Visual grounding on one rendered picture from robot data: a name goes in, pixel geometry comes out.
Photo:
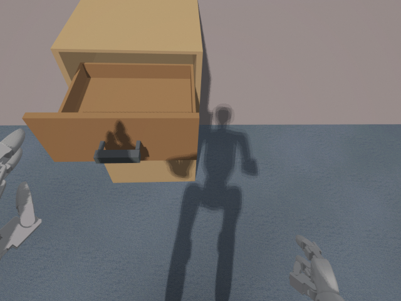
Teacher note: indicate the handle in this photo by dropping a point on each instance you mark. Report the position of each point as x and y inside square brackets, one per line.
[102, 156]

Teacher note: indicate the right robot hand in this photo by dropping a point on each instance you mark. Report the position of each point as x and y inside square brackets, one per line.
[319, 276]

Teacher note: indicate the left robot hand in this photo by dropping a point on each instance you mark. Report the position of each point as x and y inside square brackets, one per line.
[17, 230]

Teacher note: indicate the drawer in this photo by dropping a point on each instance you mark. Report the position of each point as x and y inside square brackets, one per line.
[120, 103]

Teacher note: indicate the cabinet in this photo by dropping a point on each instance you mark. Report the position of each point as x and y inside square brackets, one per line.
[135, 31]

